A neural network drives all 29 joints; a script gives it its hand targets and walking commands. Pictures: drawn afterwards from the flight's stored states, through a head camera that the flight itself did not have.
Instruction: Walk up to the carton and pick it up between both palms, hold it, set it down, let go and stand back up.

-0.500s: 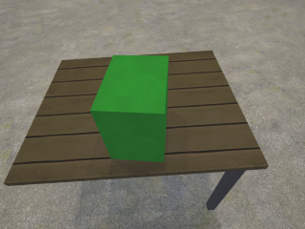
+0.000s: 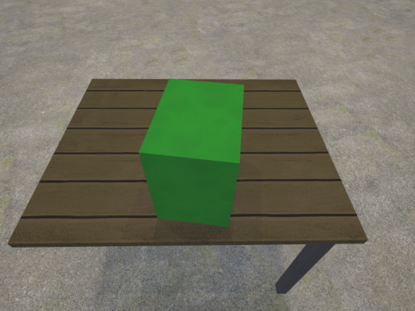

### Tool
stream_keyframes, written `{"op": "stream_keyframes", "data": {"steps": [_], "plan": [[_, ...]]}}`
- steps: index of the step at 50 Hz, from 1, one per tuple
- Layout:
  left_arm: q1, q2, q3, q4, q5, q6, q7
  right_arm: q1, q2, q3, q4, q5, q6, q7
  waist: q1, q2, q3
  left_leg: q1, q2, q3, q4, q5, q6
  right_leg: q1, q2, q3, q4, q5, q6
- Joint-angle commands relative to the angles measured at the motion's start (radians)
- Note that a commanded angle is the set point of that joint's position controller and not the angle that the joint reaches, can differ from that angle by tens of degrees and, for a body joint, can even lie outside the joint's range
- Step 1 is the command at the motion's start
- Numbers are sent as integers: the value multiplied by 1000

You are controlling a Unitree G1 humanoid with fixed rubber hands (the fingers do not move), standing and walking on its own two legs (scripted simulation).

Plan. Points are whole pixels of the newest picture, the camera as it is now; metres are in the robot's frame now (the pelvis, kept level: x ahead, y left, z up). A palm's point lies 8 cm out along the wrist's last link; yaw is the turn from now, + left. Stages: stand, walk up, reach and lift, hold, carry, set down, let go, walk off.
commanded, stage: walk up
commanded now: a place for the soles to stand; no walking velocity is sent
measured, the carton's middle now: (199, 153) +0.48 +0.04 +0.01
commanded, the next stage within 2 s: none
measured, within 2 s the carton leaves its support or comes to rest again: neither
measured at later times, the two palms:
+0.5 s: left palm out of the picture +0.05 +0.38 -0.12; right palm out of the picture +0.11 -0.13 -0.11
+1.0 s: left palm out of the picture +0.09 +0.36 -0.11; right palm out of the picture +0.09 -0.16 -0.10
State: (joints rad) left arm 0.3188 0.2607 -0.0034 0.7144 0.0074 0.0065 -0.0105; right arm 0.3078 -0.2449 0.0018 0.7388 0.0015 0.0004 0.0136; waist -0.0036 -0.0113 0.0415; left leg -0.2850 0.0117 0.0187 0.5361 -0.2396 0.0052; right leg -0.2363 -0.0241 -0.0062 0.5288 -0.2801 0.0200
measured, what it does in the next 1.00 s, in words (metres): steps to the left: left foot, then right foot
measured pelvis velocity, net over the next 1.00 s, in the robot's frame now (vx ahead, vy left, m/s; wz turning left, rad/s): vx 0.01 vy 0.10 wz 0.01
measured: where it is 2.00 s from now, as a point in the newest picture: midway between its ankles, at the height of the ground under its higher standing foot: outside the picture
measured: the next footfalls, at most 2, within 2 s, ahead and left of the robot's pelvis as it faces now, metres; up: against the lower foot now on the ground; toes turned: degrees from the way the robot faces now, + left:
left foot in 0.28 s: +0.07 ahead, +0.23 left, +0.00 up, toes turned +4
right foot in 0.56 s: +0.05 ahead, -0.05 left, +0.00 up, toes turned -1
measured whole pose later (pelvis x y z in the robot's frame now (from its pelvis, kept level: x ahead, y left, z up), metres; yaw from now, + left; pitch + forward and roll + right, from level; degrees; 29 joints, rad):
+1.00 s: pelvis +0.01 +0.10 +0.00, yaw +1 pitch -1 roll +0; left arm 0.29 0.27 0.00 0.73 0.00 0.02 -0.02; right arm 0.32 -0.27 0.00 0.71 -0.01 0.00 0.00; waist 0.00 -0.02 0.05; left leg -0.27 0.04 0.05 0.54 -0.24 -0.01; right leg -0.24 -0.01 -0.03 0.54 -0.28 0.00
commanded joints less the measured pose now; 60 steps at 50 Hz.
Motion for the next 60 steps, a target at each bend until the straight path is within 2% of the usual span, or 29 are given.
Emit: {"op": "stream_keyframes", "data": {"steps": [1,2,3,4,5,7,10,11,12,13,14,15,16,18,20,24,27,28,30,31,35,38,42,50,51,54,56,58,60], "plan": [[163,280,117,-61,47,-38,64,-69,-188,-63,-158,-74,26,27,34,-7,12,-225,4,1,200,-17,12,127,-302,337,-166,94,-182],[162,307,133,-69,52,-35,80,-65,-151,-61,-172,-89,44,34,41,-95,37,-288,24,-10,351,-234,-5,119,-437,444,-194,194,-287],[167,294,136,-68,60,-36,90,-73,-144,-62,-180,-97,59,36,47,-105,53,-337,58,-68,492,-299,-12,99,-496,486,-199,293,-356],[167,261,126,-66,61,-39,95,-82,-147,-64,-185,-95,68,35,43,-63,50,-354,74,-107,561,-282,-19,98,-471,434,-180,363,-354],[151,237,119,-66,61,-40,98,-87,-138,-64,-190,-87,72,35,33,-39,42,-356,77,-124,574,-254,-24,106,-423,350,-153,413,-320],[102,230,114,-72,56,-40,93,-78,-99,-59,-187,-71,71,38,20,-121,4,-301,80,-100,459,-199,-34,118,-316,217,-132,376,-246],[44,239,116,-102,46,-31,70,-69,-81,-61,-170,-37,57,46,24,-228,-31,-95,49,-5,232,-183,-35,21,-222,72,-84,357,-203],[16,243,115,-113,42,-25,61,-28,-93,-71,-152,-26,46,44,5,-226,-51,15,22,28,136,-112,-29,-38,-190,42,-27,298,-181],[-1,231,105,-123,35,-19,51,32,-115,-84,-121,-23,33,39,-23,-176,-80,153,-15,74,18,22,-20,-109,-157,10,59,223,-151],[48,181,83,-121,27,-15,42,85,-164,-105,-92,-31,22,28,-36,-36,-119,283,-39,67,-49,108,-11,-179,-108,-25,187,114,-107],[85,110,57,-143,16,-14,36,105,-228,-117,-92,-33,11,19,-53,117,-144,353,74,-74,-61,127,33,-282,-53,-50,289,-119,-52],[95,71,43,-180,2,-3,38,67,-306,-126,-131,-35,10,8,-50,246,-122,204,321,-404,-178,5,153,-325,2,-22,399,-410,-8],[67,115,64,-178,7,18,56,26,-328,-134,-132,-12,18,-2,-65,210,-66,-18,387,-485,-250,-193,269,-233,-32,66,517,-428,-16],[74,151,74,-152,0,22,51,-51,-230,-97,-125,-11,17,-17,-29,145,56,-50,284,-324,-209,-71,226,-264,-33,102,531,-305,-4],[150,136,69,-115,10,11,43,-74,-220,-86,-127,-22,15,-25,3,186,10,-43,244,-258,-163,34,192,-196,-43,62,446,-253,5],[101,132,68,-116,20,9,29,-57,-190,-78,-129,-24,10,-25,-17,160,-14,-9,252,-271,-137,51,185,-122,-31,15,259,-227,9],[120,135,72,-115,22,1,21,-104,-208,-68,-146,-11,8,-25,39,116,-11,-109,244,-238,-100,35,132,54,-17,10,-10,27,-29],[111,156,76,-116,30,-7,19,-95,-191,-58,-149,-5,4,-21,38,84,-15,-159,217,-211,-79,6,94,113,-40,66,-60,102,-54],[15,222,87,-120,4,-14,10,-23,-116,-40,-139,10,-1,-14,-18,-59,-23,-48,74,-70,-27,-125,17,-35,-155,232,-130,-31,-127],[-15,196,77,-116,-16,-13,4,-18,-124,-46,-123,6,2,-18,-22,-53,0,56,55,-44,-16,-112,13,-147,-147,194,-157,-127,-131],[13,150,57,-99,-9,-12,-2,-13,-159,-55,-115,-8,-18,-14,2,-24,25,16,104,-116,-101,-58,36,-103,-76,111,-114,-55,-77],[24,150,53,-84,1,-16,-4,-6,-166,-51,-119,-7,-32,-16,16,9,-35,-22,123,-129,-133,-23,44,20,-75,95,-66,96,-78],[2,149,46,-81,-1,-17,-4,5,-163,-47,-120,-5,-31,-15,12,30,-55,1,117,-101,-125,41,40,32,-81,92,-61,141,-75],[-18,157,41,-55,-5,-10,-4,33,-169,-48,-127,-6,-24,-18,4,13,-24,16,115,-94,-122,20,41,-9,-78,89,-88,97,-73],[-58,203,65,-79,23,6,-17,83,-213,-78,-129,-27,-25,-38,-7,-10,7,37,159,-144,-118,49,72,-65,-50,56,11,141,-78],[-33,156,59,-103,44,28,-32,99,-288,-105,-130,-37,-19,-62,-7,125,7,54,328,-300,-179,47,198,-145,-15,23,162,-69,-46],[-26,151,66,-110,50,31,-37,76,-277,-102,-144,-39,-15,-66,-8,153,-3,41,362,-310,-179,109,235,-147,-24,34,224,-170,-43],[-17,150,73,-120,47,28,-40,55,-273,-99,-147,-40,-10,-68,4,147,-21,28,344,-268,-137,168,220,-117,-29,41,197,-137,-43],[17,162,80,-120,40,17,-43,14,-269,-93,-155,-36,-3,-62,38,119,-47,-15,266,-171,-33,189,146,-8,-23,35,19,32,-62]]}}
